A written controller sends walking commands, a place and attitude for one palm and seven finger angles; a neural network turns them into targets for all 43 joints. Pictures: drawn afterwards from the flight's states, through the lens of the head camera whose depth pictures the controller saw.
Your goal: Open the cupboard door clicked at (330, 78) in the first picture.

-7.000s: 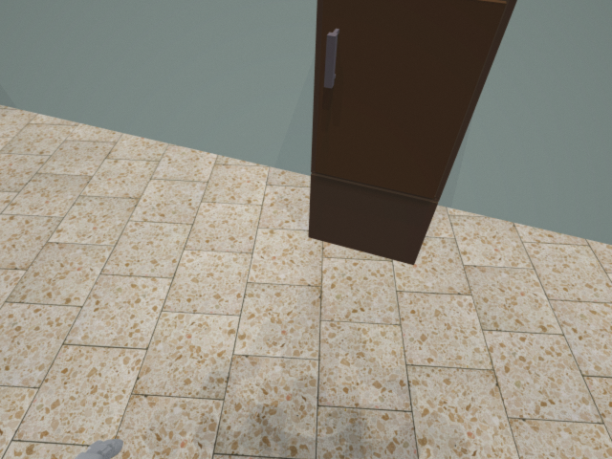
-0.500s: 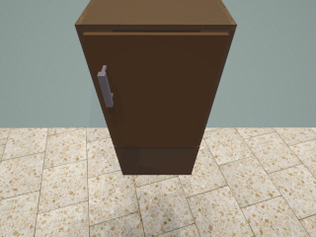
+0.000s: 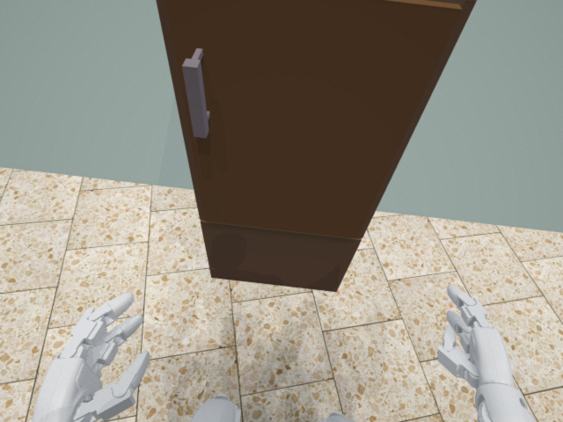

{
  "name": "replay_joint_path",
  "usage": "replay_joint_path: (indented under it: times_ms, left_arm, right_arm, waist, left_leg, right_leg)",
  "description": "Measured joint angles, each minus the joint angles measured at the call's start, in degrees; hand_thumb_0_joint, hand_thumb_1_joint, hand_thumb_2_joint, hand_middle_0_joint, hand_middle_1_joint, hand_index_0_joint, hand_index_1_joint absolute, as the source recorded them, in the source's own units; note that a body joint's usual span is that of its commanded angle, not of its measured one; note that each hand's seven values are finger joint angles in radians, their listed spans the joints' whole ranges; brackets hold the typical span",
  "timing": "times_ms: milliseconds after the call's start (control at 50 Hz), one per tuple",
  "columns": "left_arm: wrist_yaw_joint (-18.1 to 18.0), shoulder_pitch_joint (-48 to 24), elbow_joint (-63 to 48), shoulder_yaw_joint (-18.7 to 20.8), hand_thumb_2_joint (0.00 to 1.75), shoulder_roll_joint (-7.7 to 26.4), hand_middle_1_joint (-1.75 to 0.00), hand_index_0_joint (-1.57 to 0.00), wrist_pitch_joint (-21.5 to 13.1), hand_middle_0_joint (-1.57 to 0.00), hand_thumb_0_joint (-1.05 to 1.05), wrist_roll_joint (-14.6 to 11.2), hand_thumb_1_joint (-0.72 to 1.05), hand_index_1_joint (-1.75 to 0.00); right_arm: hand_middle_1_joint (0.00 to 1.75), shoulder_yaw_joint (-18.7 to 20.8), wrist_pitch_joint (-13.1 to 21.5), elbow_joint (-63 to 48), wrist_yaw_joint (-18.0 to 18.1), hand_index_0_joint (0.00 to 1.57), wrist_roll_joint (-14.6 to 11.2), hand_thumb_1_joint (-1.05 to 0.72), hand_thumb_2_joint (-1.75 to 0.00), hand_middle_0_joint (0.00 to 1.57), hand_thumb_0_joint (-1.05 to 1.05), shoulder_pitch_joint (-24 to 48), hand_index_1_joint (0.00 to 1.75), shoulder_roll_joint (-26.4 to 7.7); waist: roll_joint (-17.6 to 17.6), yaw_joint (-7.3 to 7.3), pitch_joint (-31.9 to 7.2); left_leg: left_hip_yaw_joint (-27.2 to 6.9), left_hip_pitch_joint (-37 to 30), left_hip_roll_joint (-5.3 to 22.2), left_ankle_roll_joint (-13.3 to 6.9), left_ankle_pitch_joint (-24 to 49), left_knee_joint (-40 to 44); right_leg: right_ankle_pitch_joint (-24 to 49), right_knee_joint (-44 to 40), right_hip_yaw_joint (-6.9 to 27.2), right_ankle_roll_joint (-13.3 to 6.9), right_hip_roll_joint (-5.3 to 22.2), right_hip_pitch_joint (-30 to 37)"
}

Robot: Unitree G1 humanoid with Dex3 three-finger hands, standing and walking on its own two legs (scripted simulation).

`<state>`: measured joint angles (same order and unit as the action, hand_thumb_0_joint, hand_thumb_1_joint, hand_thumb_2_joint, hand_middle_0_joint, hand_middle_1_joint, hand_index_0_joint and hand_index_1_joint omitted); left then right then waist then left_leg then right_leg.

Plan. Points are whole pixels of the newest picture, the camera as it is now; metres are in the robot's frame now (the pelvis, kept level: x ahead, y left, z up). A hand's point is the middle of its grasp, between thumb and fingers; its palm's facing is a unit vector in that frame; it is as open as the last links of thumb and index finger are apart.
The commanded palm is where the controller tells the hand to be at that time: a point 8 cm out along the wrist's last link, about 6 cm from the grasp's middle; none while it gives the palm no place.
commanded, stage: raise the hand with hooked fingers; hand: left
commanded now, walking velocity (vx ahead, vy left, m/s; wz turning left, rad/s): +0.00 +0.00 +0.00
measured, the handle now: (199, 94) +0.59 +0.22 +0.12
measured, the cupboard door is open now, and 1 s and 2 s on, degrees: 0 0 0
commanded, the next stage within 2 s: move the hooked fingers beside the handle in 1.64 s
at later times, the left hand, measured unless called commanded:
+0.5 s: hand (86, 303) +0.22 +0.26 +0.08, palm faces +0.12 -0.99 -0.09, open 11.9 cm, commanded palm +0.20 +0.30 +0.08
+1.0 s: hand (63, 241) +0.28 +0.30 +0.12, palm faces +0.06 -1.00 -0.05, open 13.9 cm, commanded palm +0.25 +0.34 +0.13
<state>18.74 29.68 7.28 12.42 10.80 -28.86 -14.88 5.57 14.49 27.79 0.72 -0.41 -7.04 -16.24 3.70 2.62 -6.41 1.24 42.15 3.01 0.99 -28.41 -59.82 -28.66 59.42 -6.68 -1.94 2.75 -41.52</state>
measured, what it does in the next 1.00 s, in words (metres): stands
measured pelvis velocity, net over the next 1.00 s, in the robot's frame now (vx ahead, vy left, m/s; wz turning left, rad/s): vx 0.00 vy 0.03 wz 0.00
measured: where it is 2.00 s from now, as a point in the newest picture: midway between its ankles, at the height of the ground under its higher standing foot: outside the picture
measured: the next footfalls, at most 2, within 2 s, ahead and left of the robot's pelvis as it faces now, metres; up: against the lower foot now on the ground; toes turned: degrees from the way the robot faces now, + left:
none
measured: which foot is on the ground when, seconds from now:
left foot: down 0.00-1.00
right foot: down 0.00-1.00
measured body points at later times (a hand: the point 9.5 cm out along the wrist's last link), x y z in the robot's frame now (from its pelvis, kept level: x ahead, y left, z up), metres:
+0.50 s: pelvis -0.01 +0.02 +0.01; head +0.04 +0.02 +0.46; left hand +0.21 +0.31 +0.09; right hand +0.11 -0.25 -0.08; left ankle +0.01 +0.13 -0.67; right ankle +0.01 -0.10 -0.67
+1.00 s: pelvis +0.00 +0.03 +0.04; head +0.04 +0.04 +0.48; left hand +0.27 +0.35 +0.12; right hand +0.19 -0.19 -0.03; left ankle +0.01 +0.13 -0.67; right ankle +0.01 -0.10 -0.67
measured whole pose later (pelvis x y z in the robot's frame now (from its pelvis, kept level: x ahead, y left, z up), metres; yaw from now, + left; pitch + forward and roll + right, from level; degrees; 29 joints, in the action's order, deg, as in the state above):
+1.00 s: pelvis +0.00 +0.03 +0.04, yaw +0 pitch +6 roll -2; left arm 24.6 1.3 15.7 22.0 21.7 -10.8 -18.7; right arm -3.7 13.2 32.2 5.1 -2.2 -13.9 -14.5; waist -1.7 1.9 -3.4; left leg 1.6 30.6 1.9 -1.4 -23.4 -47.5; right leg -21.5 43.7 -6.7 0.5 2.7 -28.4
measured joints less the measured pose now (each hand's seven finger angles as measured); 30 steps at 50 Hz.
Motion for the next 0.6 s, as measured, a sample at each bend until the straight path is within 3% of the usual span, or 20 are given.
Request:
replay_joint_path:
  times_ms: [80, 160, 200, 260, 300, 340, 380, 460, 520, 600]
  left_arm:
    - [-1.7, -0.2, -5.8, 2.0, 0.72, 0.8, -0.58, -0.23, -2.4, -0.23, 0.01, -1.5, 0.46, -0.57]
    - [1.8, -7.4, -8.5, 1.2, 0.68, 2.2, -0.64, -0.23, -2.7, -0.23, 0.01, -2.9, 0.37, -0.63]
    - [4.4, -11.8, -7.5, 0.7, 0.66, 3.9, -0.67, -0.24, 0.8, -0.24, 0.01, -2.8, 0.32, -0.66]
    - [6.8, -15.8, -4.3, 1.2, 0.63, 6.6, -0.72, -0.24, 9.5, -0.24, 0.01, -3.3, 0.25, -0.71]
    - [6.1, -15.7, -3.1, 2.6, 0.61, 7.3, -0.75, -0.25, 14.4, -0.25, 0.01, -4.5, 0.21, -0.74]
    - [3.8, -14.3, -2.8, 4.5, 0.59, 7.1, -0.78, -0.25, 16.5, -0.26, 0.01, -5.7, 0.16, -0.77]
    - [1.0, -12.5, -3.4, 6.4, 0.57, 6.5, -0.81, -0.26, 15.7, -0.26, 0.01, -6.1, 0.12, -0.80]
    - [-2.0, -11.1, -3.9, 8.0, 0.53, 5.7, -0.87, -0.26, 10.2, -0.26, 0.00, -5.2, 0.03, -0.86]
    - [-0.4, -12.5, -2.1, 6.9, 0.50, 5.9, -0.91, -0.26, 7.8, -0.27, 0.00, -4.4, -0.05, -0.90]
    - [3.0, -15.7, 0.6, 4.9, 0.46, 6.9, -0.97, -0.27, 8.8, -0.27, 0.00, -3.7, -0.14, -0.96]
  right_arm:
    - [0.30, -2.1, 0.3, 0.6, 1.0, 0.20, 0.3, -0.90, -0.90, 0.20, 0.01, 0.0, 0.30, 0.7]
    - [0.30, -5.7, 0.5, 3.5, 1.8, 0.20, -0.3, -0.90, -0.90, 0.20, 0.01, -0.3, 0.30, 2.7]
    - [0.30, -7.3, -0.1, 4.7, 2.2, 0.20, -0.8, -0.90, -0.90, 0.21, 0.01, -1.0, 0.30, 4.1]
    - [0.30, -8.6, -2.0, 5.2, 2.6, 0.21, -1.5, -0.90, -0.90, 0.21, 0.01, -3.4, 0.30, 5.7]
    - [0.30, -8.7, -3.0, 5.1, 2.8, 0.21, -1.7, -0.90, -0.90, 0.21, 0.01, -5.7, 0.30, 6.1]
    - [0.30, -8.1, -3.4, 5.1, 3.0, 0.21, -1.7, -0.90, -0.90, 0.21, 0.02, -8.1, 0.30, 5.8]
    - [0.30, -7.1, -3.2, 5.5, 3.1, 0.21, -1.7, -0.90, -0.90, 0.21, 0.02, -10.2, 0.30, 5.0]
    - [0.30, -5.4, -2.0, 6.5, 3.0, 0.21, -1.5, -0.90, -0.90, 0.21, 0.02, -12.6, 0.30, 2.2]
    - [0.30, -4.9, -1.1, 7.3, 3.3, 0.20, -1.7, -0.90, -0.90, 0.21, 0.02, -12.5, 0.30, 0.0]
    - [0.30, -4.9, -0.1, 7.3, 4.1, 0.20, -2.2, -0.90, -0.90, 0.21, 0.02, -10.6, 0.30, -1.1]
  waist:
    - [-1.9, 1.77, 0.2]
    - [-4.5, 1.72, 0.9]
    - [-5.3, 0.78, 1.1]
    - [-6.1, -1.27, 1.6]
    - [-6.2, -2.67, 1.6]
    - [-6.1, -3.50, 1.3]
    - [-5.8, -3.77, 1.0]
    - [-5.3, -3.31, 1.0]
    - [-5.2, -2.97, 1.4]
    - [-4.8, -2.93, 2.3]
  left_leg:
    - [-3.0, 4.5, 0.4, 0.5, -1.4, -5.1]
    - [-4.6, 6.9, 0.8, 0.7, -1.7, -7.6]
    - [-4.5, 7.1, 1.0, 0.7, -1.3, -7.4]
    - [-3.2, 5.3, 1.1, 0.5, -0.2, -4.9]
    - [-1.9, 3.2, 1.1, 0.2, 0.7, -2.2]
    - [-0.7, 1.1, 1.1, -0.2, 1.6, 0.4]
    - [0.0, -0.6, 0.9, -0.5, 2.3, 2.5]
    - [0.3, -1.8, 0.3, -1.0, 2.9, 4.1]
    - [-0.1, -1.8, -0.1, -1.4, 2.9, 4.0]
    - [0.0, -2.8, -0.4, -1.8, 3.1, 4.5]
  right_leg:
    - [-1.3, 3.0, -2.7, -0.6, -0.3, -2.4]
    - [-1.2, 4.2, -4.2, -0.9, -0.8, -3.7]
    - [-0.7, 3.8, -4.0, -0.9, -0.9, -4.0]
    - [0.7, 1.7, -2.9, -0.7, -1.1, -2.9]
    - [1.8, -0.4, -1.7, -0.2, -1.2, -1.6]
    - [2.8, -2.5, -0.7, 0.2, -1.2, -0.1]
    - [3.5, -4.3, 0.0, 0.4, -1.2, 1.1]
    - [4.2, -6.0, 0.2, 0.9, -0.7, 2.5]
    - [4.3, -6.3, -0.2, 1.3, -0.3, 2.9]
    - [4.7, -7.2, -0.1, 1.7, -0.1, 4.1]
